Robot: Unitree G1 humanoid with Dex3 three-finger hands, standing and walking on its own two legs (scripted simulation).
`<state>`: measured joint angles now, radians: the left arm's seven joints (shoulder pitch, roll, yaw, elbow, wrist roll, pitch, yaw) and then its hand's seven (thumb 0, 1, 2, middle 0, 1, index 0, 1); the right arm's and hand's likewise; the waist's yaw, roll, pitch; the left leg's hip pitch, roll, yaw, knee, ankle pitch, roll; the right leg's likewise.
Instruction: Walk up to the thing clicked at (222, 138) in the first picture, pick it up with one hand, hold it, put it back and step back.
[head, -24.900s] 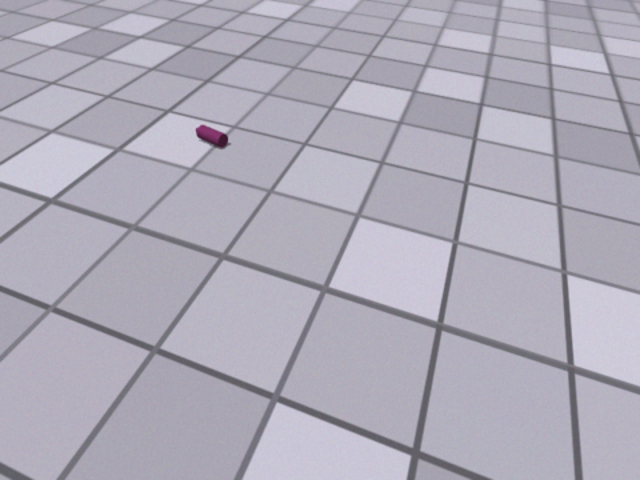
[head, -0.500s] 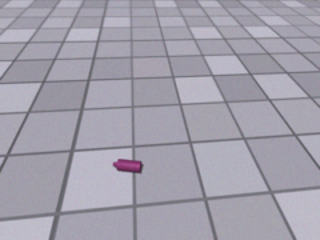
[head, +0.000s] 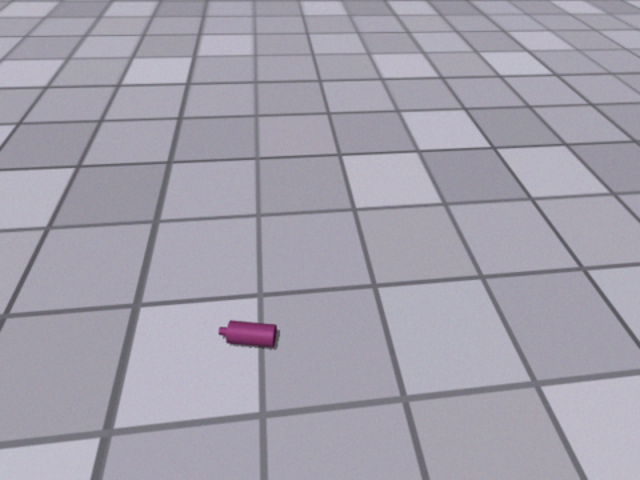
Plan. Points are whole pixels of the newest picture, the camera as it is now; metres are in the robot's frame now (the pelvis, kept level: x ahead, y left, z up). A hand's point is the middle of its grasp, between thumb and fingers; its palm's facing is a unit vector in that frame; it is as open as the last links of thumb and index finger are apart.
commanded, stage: stand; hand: left
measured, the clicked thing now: (247, 333) +0.75 +0.23 -0.74
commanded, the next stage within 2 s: walk up in 0.12 s
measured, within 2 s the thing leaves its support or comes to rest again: neither
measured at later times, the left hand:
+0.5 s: hand out of the picture +0.09 +0.36 -0.18, palm faces -0.07 -0.93 -0.37, open 7.4 cm
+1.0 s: hand (148, 352) +0.37 +0.28 -0.14, palm faces -0.13 -0.91 -0.38, open 7.4 cm
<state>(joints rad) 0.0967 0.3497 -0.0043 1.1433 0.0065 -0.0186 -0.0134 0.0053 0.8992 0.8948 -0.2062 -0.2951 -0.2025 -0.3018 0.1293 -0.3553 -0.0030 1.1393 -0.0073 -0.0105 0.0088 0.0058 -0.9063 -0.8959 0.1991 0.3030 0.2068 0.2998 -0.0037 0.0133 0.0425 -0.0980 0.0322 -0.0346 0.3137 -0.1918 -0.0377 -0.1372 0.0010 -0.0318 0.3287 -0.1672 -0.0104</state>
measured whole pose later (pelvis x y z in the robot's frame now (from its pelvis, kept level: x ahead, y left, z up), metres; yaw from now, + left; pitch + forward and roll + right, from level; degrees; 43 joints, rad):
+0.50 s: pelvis +0.08 +0.07 -0.02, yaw -2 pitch -4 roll -1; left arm 0.32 0.44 0.07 1.02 0.03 0.01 -0.03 0.01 0.90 0.90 -0.20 -0.29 -0.20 -0.30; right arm 0.26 -0.40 -0.10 0.96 -0.04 -0.05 0.05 0.00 -0.91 -0.90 0.20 0.30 0.21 0.30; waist -0.01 -0.04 0.07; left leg -0.28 0.04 0.07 0.62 -0.27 0.02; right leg -0.29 0.02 0.09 0.96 -0.49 -0.05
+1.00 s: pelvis +0.24 +0.04 -0.02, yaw -7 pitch -3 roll +2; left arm 0.20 0.36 0.04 0.84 0.00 -0.06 -0.04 0.00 0.90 0.89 -0.21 -0.29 -0.20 -0.30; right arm 0.31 -0.39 -0.04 0.86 0.00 -0.02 0.02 0.01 -0.91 -0.90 0.20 0.30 0.21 0.30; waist 0.00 0.03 0.13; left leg -0.30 0.02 0.02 1.08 -0.53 0.04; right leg -0.31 -0.02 0.00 0.59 -0.22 -0.04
